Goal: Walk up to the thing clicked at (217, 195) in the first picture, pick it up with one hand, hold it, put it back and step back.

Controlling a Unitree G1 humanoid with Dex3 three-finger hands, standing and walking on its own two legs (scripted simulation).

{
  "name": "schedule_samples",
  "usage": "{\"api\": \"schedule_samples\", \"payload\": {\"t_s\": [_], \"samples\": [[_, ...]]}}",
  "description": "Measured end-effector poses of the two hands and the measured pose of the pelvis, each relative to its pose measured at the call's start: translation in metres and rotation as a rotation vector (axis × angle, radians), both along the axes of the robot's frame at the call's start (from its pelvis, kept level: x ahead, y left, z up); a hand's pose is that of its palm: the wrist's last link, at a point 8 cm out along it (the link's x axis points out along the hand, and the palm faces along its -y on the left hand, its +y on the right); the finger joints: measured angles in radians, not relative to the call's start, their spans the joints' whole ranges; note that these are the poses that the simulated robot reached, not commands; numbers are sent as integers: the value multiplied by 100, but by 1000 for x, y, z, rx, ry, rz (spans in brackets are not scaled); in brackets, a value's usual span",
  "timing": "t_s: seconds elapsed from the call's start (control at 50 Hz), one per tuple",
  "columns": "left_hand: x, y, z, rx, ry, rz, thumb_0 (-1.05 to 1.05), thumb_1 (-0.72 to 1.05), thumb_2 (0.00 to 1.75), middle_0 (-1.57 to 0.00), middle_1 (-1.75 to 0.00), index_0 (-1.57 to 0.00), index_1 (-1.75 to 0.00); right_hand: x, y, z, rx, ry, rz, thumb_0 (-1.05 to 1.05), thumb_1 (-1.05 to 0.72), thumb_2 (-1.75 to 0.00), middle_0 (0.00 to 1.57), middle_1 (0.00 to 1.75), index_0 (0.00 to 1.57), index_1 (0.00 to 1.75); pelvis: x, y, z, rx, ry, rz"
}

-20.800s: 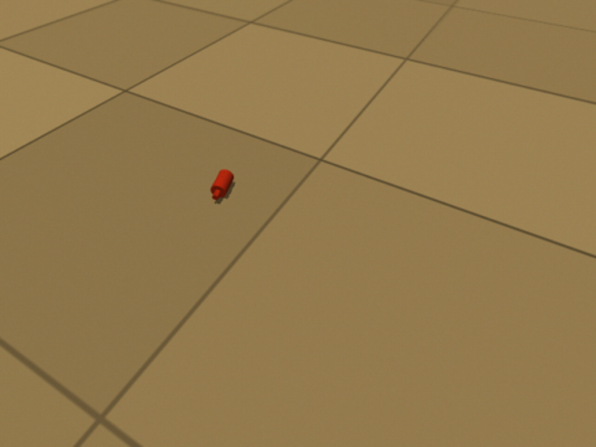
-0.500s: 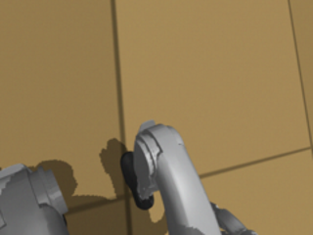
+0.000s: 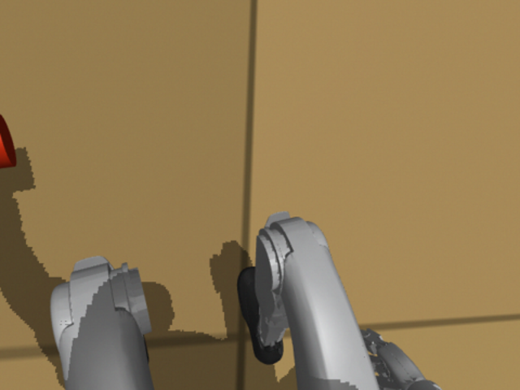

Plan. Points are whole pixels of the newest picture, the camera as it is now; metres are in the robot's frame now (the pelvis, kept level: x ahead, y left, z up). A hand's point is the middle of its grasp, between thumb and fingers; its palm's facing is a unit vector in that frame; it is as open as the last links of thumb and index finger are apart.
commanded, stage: settle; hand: left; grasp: from above
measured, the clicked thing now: out of the picture +0.48 +0.37 -0.22
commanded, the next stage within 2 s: lift in 0.22 s
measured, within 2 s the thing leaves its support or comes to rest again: neither
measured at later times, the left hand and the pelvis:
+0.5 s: hand out of the picture +0.46 +0.33 -0.13, palm faces -0.46 -0.10 -0.88, open 10.1 cm; pelvis -0.01 +0.00 +0.03, yaw +3 degrees
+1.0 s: hand out of the picture +0.40 +0.33 +0.01, palm faces -0.46 -0.12 -0.88, open 10.3 cm; pelvis +0.00 -0.01 +0.13, yaw +7 degrees
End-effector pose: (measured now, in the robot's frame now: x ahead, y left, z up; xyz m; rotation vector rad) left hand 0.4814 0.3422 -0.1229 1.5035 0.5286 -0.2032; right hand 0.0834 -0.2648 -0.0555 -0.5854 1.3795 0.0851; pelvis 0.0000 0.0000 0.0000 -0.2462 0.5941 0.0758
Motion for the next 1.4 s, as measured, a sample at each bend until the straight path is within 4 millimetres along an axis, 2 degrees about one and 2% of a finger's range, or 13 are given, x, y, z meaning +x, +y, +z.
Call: {"api": "schedule_samples", "payload": {"t_s": [0.14,0.36,0.48,0.6,0.72,0.9,1.08,1.22,1.4], "samples": [[-2,-5,20,-12,28,-20,-1,5,26,-79,-32,-81,-31,-4,0,2,-3,5,-41,0,-91,-90,20,30,20,29,-2,-2,11,14,11,10],[-1,-8,39,-16,4,-28,-1,3,30,-77,-36,-79,-35,-28,-11,11,-47,46,-102,1,-91,-90,21,30,20,30,-7,-5,18,27,18,16],[-8,-9,52,-23,15,-14,-1,4,31,-75,-38,-77,-37,-36,-12,17,-52,58,-150,1,-91,-90,20,30,20,30,-8,-4,27,39,30,19],[-22,-8,70,-39,35,2,-1,3,31,-74,-40,-76,-39,-32,-11,26,-45,42,-180,1,-91,-90,21,30,20,30,-7,-4,42,49,44,27],[-38,-5,97,-46,37,-2,-1,3,33,-74,-41,-75,-40,-16,-10,38,-31,9,-184,1,-92,-90,21,30,20,30,-6,-3,62,64,52,33],[-62,-6,155,-51,16,-1,-1,1,37,-72,-44,-73,-43,23,-5,69,3,-86,-175,1,-91,-90,21,30,20,30,-2,-4,104,85,47,43],[-89,-19,229,-55,3,2,-1,2,38,-70,-45,-72,-44,56,3,113,54,-185,-177,1,-91,-90,21,30,20,30,4,-6,158,117,-2,50],[-111,-35,293,-55,-1,4,-1,3,38,-70,-45,-71,-44,68,7,154,97,-240,-200,1,-90,-90,21,30,20,30,8,-10,206,149,-67,54],[-141,-55,370,-63,13,10,-1,2,38,-70,-43,-72,-42,71,9,215,131,-298,-239,1,-90,-89,21,30,20,30,17,-15,273,191,-174,58]]}}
